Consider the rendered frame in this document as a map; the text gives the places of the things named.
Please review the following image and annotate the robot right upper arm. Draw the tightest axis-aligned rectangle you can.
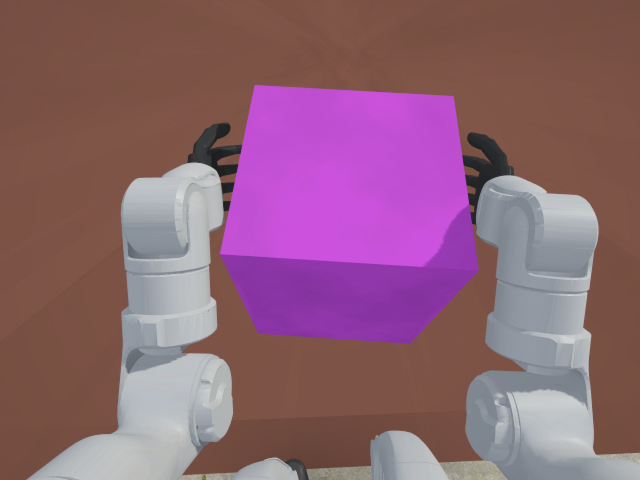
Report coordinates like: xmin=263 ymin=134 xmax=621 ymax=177
xmin=465 ymin=370 xmax=640 ymax=480

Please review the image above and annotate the robot left upper arm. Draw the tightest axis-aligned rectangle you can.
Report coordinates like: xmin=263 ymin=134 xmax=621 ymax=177
xmin=27 ymin=353 xmax=233 ymax=480

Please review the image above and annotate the carton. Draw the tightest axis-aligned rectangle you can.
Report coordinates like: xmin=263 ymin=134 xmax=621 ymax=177
xmin=220 ymin=85 xmax=479 ymax=344

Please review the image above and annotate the right robot hand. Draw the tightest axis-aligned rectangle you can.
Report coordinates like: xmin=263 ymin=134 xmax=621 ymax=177
xmin=462 ymin=132 xmax=514 ymax=225

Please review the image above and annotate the right robot forearm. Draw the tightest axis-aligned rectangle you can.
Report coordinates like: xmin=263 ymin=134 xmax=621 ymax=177
xmin=476 ymin=175 xmax=599 ymax=444

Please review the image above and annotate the robot right thigh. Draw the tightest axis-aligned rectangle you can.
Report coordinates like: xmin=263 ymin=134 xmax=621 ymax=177
xmin=370 ymin=431 xmax=449 ymax=480

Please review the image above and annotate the left robot hand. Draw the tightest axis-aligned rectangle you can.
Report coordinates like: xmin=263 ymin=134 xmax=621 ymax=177
xmin=188 ymin=122 xmax=242 ymax=211

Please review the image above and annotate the left robot foot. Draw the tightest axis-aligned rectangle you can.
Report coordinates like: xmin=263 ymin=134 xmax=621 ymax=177
xmin=285 ymin=459 xmax=309 ymax=480

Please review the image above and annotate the left robot forearm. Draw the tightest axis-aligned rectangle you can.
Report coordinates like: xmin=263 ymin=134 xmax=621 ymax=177
xmin=117 ymin=163 xmax=225 ymax=425

